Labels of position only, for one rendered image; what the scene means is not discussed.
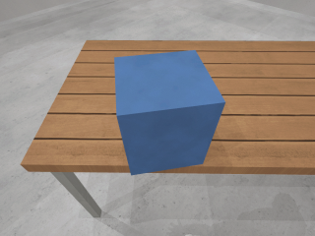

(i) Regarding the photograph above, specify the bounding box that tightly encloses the table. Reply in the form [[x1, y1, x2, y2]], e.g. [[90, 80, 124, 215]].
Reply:
[[21, 40, 315, 218]]

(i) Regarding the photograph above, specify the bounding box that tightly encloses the carton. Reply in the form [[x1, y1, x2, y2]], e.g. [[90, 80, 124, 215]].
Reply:
[[114, 50, 225, 176]]

